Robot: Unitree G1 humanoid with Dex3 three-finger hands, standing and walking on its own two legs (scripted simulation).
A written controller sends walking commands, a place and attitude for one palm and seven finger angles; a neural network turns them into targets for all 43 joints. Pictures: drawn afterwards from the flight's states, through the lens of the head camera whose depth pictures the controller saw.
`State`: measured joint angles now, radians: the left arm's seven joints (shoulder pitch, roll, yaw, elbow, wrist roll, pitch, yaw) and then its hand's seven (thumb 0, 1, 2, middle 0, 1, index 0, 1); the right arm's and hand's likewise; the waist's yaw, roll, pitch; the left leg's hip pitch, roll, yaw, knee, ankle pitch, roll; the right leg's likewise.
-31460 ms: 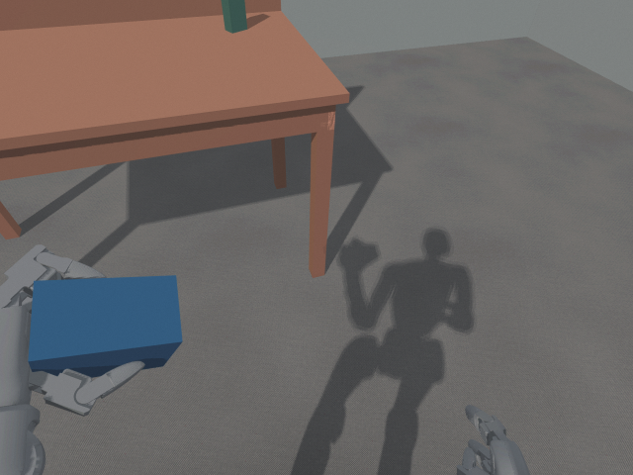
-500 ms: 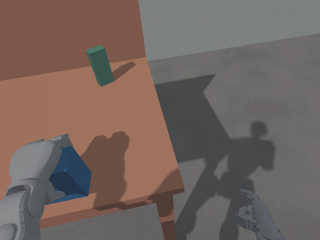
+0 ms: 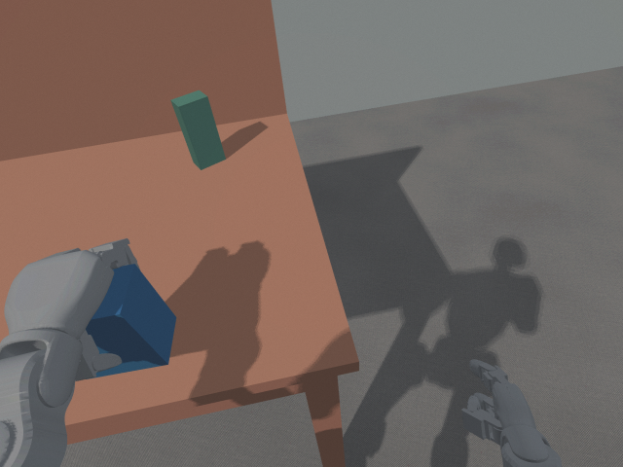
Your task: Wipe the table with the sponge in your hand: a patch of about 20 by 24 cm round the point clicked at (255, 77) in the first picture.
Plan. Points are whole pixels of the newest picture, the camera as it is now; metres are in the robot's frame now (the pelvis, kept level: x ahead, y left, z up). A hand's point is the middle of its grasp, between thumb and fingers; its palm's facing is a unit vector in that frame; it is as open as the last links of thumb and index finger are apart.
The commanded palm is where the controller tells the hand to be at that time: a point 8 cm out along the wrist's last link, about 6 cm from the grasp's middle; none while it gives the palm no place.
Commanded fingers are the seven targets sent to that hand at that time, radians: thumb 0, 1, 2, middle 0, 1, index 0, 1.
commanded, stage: lift the sponge slowly off the table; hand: left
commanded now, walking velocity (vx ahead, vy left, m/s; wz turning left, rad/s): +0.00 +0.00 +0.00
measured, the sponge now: (117, 331) +0.21 +0.28 +0.10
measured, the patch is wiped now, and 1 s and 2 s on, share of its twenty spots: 1.00 1.00 1.00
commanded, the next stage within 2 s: bring the sponge back beside the body in 0.80 s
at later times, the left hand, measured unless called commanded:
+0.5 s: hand (83, 276) +0.23 +0.29 +0.18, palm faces +0.18 -0.07 -0.98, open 10.6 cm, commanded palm +0.19 +0.29 +0.26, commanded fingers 0.00 0.10 1.30 -1.20 -1.60 -1.20 -1.60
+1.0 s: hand (89, 273) +0.23 +0.27 +0.19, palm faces +0.19 -0.10 -0.98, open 10.6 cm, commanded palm +0.18 +0.28 +0.27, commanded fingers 0.00 0.10 1.30 -1.20 -1.60 -1.20 -1.60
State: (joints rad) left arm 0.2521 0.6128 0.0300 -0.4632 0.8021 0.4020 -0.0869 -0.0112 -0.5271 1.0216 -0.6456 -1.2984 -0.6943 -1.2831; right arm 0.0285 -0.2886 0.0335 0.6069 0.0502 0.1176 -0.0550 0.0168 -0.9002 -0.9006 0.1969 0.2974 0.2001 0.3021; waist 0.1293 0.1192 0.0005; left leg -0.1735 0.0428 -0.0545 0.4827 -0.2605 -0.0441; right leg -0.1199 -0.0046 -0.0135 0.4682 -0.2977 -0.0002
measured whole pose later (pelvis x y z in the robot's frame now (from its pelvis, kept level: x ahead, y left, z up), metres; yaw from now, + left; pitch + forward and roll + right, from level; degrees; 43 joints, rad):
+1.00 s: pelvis -0.01 +0.00 +0.00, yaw +0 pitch -2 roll +0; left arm 0.08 0.64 0.04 -0.49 0.74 0.52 -0.15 -0.01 -0.53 1.02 -0.65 -1.29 -0.70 -1.28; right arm 0.00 -0.29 0.07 0.59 0.07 0.13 -0.06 0.02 -0.90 -0.90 0.20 0.30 0.20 0.30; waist 0.14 0.13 -0.01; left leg -0.20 0.04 -0.05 0.47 -0.24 -0.05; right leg -0.15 -0.01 -0.01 0.48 -0.29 0.00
